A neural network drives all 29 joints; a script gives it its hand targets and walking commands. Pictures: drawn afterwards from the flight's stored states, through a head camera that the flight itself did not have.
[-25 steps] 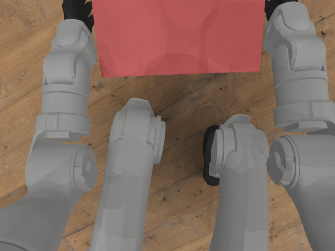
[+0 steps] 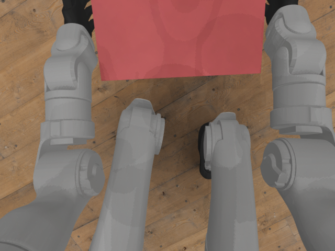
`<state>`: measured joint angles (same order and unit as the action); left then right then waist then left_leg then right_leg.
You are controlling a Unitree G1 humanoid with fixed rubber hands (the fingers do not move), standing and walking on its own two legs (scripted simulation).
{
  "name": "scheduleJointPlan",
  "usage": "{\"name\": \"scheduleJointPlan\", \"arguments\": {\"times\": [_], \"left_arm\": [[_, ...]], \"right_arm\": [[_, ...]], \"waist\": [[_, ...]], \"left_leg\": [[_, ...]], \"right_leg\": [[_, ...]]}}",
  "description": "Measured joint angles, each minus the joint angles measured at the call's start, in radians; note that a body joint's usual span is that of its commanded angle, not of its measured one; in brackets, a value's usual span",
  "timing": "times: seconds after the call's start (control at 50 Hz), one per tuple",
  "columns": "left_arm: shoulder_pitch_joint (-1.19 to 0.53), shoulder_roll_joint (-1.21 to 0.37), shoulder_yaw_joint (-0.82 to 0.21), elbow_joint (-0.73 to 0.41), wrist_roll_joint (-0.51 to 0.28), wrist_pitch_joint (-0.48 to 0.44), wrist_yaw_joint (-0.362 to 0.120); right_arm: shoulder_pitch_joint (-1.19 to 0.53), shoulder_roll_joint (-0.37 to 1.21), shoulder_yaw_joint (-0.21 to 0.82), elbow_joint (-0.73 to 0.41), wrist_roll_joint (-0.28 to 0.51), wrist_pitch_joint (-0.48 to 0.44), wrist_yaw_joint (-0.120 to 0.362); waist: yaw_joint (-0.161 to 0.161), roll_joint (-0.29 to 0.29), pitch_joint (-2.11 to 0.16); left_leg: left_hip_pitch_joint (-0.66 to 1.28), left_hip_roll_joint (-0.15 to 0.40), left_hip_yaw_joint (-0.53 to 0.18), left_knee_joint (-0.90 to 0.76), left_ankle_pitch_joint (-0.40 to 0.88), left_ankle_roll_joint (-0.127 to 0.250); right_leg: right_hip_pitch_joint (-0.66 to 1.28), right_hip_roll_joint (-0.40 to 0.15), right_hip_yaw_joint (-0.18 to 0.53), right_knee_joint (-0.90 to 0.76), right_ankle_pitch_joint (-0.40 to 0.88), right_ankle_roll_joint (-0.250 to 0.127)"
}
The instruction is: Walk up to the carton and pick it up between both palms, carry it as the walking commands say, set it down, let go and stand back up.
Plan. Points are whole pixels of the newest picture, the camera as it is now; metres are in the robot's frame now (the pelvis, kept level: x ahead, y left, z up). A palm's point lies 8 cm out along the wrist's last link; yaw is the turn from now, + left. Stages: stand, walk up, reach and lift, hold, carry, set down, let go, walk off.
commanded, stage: reach and lift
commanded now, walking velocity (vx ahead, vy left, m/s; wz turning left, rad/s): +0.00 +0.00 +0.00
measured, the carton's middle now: (176, 26) +0.51 +0.05 -0.19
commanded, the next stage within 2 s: none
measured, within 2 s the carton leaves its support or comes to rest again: neither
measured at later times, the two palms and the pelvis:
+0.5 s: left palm (58, 15) +0.46 +0.22 -0.06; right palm out of the picture +0.53 -0.11 -0.05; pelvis +0.00 +0.00 +0.06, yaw +1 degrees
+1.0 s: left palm (17, 1) +0.45 +0.22 +0.02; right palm out of the picture +0.52 -0.11 +0.04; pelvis +0.00 +0.00 +0.11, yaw +1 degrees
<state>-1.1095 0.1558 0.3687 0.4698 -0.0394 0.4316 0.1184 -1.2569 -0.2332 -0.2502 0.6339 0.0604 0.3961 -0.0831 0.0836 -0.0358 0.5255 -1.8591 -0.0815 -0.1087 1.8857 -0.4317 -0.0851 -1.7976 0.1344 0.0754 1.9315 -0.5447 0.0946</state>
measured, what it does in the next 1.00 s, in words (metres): rises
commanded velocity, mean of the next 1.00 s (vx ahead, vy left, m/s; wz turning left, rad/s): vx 0.00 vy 0.00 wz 0.00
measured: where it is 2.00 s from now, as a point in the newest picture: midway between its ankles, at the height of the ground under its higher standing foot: (171, 152)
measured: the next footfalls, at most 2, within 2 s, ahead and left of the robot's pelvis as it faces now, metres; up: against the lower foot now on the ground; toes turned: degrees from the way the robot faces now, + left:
none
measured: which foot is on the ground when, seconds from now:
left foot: down 0.00-1.00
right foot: down 0.00-1.00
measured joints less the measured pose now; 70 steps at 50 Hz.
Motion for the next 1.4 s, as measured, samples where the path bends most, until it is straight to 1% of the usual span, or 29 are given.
{"name": "scheduleJointPlan", "arguments": {"times": [0.08, 0.14, 0.24, 0.28, 0.34, 0.4, 0.5, 0.54, 0.6, 0.7, 0.8, 0.88, 0.98, 1.02, 1.08, 1.12, 1.2, 1.26, 1.4], "left_arm": [[0.018, -0.009, 0.001, -0.018, 0.006, 0.029, 0.002], [0.018, -0.008, -0.003, -0.026, 0.008, 0.045, 0.004], [-0.005, -0.003, -0.007, -0.007, 0.008, 0.030, 0.006], [-0.025, -0.003, 0.007, 0.023, 0.009, 0.020, 0.002], [-0.031, 0.001, 0.011, 0.037, 0.014, 0.013, -0.004], [-0.011, -0.012, 0.010, 0.024, 0.028, 0.007, -0.005], [0.061, -0.043, 0.008, -0.053, 0.026, 0.032, 0.006], [0.093, -0.051, -0.003, -0.086, 0.023, 0.046, 0.009], [0.123, -0.058, -0.016, -0.104, 0.025, 0.056, 0.013], [0.103, -0.044, -0.027, -0.047, 0.029, 0.053, 0.011], [0.100, -0.028, -0.024, -0.046, 0.011, 0.045, 0.010], [0.080, -0.030, 0.009, -0.021, 0.015, 0.032, -0.004], [0.089, -0.036, 0.004, -0.008, 0.037, 0.040, -0.006], [0.108, -0.042, -0.004, -0.018, 0.042, 0.052, -0.004], [0.154, -0.053, -0.023, -0.064, 0.031, 0.072, 0.009], [0.175, -0.059, -0.024, -0.076, 0.031, 0.074, 0.009], [0.194, -0.063, -0.038, -0.070, 0.036, 0.066, 0.010], [0.208, -0.063, -0.057, -0.081, 0.035, 0.062, 0.020], [0.213, -0.076, -0.038, -0.077, 0.024, 0.058, 0.021]], "right_arm": [[0.020, 0.004, 0.000, -0.004, 0.001, 0.015, 0.002], [0.025, 0.004, -0.002, -0.004, 0.000, 0.018, 0.004], [0.007, 0.005, -0.024, 0.006, -0.018, 0.006, 0.014], [-0.011, 0.010, -0.044, 0.030, -0.039, -0.001, 0.020], [-0.018, 0.019, -0.057, 0.039, -0.064, -0.006, 0.036], [-0.001, 0.019, -0.053, 0.022, -0.066, -0.001, 0.040], [0.065, 0.028, -0.033, -0.029, -0.047, 0.011, 0.042], [0.102, 0.031, -0.024, -0.064, -0.037, 0.023, 0.041], [0.139, 0.037, -0.023, -0.080, -0.024, 0.027, 0.040], [0.126, 0.025, -0.011, -0.033, -0.031, 0.023, 0.036], [0.100, 0.026, 0.007, -0.032, -0.036, 0.030, 0.023], [0.075, 0.048, -0.034, -0.004, -0.054, 0.017, 0.025], [0.084, 0.054, -0.046, 0.017, -0.080, 0.017, 0.037], [0.107, 0.052, -0.037, 0.009, -0.077, 0.025, 0.038], [0.158, 0.049, -0.008, -0.028, -0.054, 0.034, 0.035], [0.182, 0.058, -0.010, -0.038, -0.051, 0.031, 0.035], [0.205, 0.059, -0.009, -0.040, -0.051, 0.028, 0.037], [0.213, 0.052, 0.000, -0.047, -0.051, 0.026, 0.042], [0.224, 0.071, -0.028, -0.039, -0.075, 0.012, 0.053]], "waist": [[0.004, -0.002, 0.000], [0.007, 0.007, 0.000], [0.013, 0.029, -0.002], [0.013, 0.029, -0.004], [0.007, 0.026, -0.005], [0.004, 0.024, -0.004], [-0.008, 0.019, -0.001], [-0.008, 0.015, -0.001], [-0.006, 0.008, -0.001], [0.004, 0.002, -0.003], [0.001, 0.010, -0.003], [-0.003, 0.005, -0.007], [-0.004, 0.005, -0.005], [-0.003, 0.004, -0.004], [-0.002, 0.003, -0.002], [-0.003, -0.002, -0.003], [-0.004, 0.004, -0.003], [-0.004, 0.016, -0.003], [-0.007, 0.019, -0.005]], "left_leg": [[0.037, -0.002, -0.004, -0.027, 0.002, 0.000], [0.069, -0.008, -0.010, -0.047, 0.005, -0.001], [0.121, -0.012, -0.016, -0.084, 0.011, 0.000], [0.141, -0.012, -0.012, -0.100, 0.013, 0.001], [0.164, -0.011, -0.011, -0.120, 0.014, 0.003], [0.184, -0.009, -0.012, -0.137, 0.013, 0.005], [0.220, -0.007, -0.016, -0.166, 0.009, 0.006], [0.241, -0.006, -0.016, -0.177, 0.006, 0.006], [0.277, -0.003, -0.014, -0.194, 0.003, 0.005], [0.331, -0.002, -0.007, -0.238, 0.014, 0.001], [0.377, -0.005, -0.008, -0.270, 0.025, 0.000], [0.413, -0.005, -0.009, -0.301, 0.034, 0.000], [0.458, -0.004, -0.013, -0.350, 0.047, 0.003], [0.477, -0.002, -0.013, -0.369, 0.050, 0.005], [0.508, 0.001, -0.012, -0.391, 0.048, 0.010], [0.532, 0.002, -0.010, -0.406, 0.047, 0.013], [0.577, 0.000, -0.012, -0.432, 0.047, 0.016], [0.610, -0.001, -0.016, -0.451, 0.049, 0.017], [0.698, -0.002, -0.016, -0.523, 0.064, 0.019]], "right_leg": [[0.037, 0.000, 0.000, -0.028, 0.003, -0.002], [0.072, -0.004, -0.003, -0.051, 0.004, -0.005], [0.127, -0.006, -0.005, -0.090, 0.010, -0.008], [0.144, -0.007, 0.000, -0.104, 0.012, -0.008], [0.168, -0.006, 0.003, -0.124, 0.014, -0.009], [0.187, -0.004, 0.004, -0.144, 0.015, -0.008], [0.224, -0.002, 0.005, -0.178, 0.015, -0.008], [0.244, 0.000, 0.007, -0.189, 0.014, -0.009], [0.276, 0.003, 0.012, -0.204, 0.014, -0.012], [0.321, 0.004, 0.024, -0.236, 0.026, -0.016], [0.365, 0.001, 0.027, -0.264, 0.035, -0.019], [0.399, -0.002, 0.029, -0.294, 0.045, -0.021], [0.446, -0.004, 0.029, -0.346, 0.059, -0.023], [0.465, -0.005, 0.031, -0.367, 0.064, -0.023], [0.498, -0.003, 0.034, -0.394, 0.066, -0.022], [0.522, -0.004, 0.038, -0.409, 0.065, -0.022], [0.569, -0.007, 0.039, -0.439, 0.066, -0.022], [0.604, -0.008, 0.038, -0.462, 0.069, -0.023], [0.689, -0.013, 0.047, -0.529, 0.083, -0.027]]}}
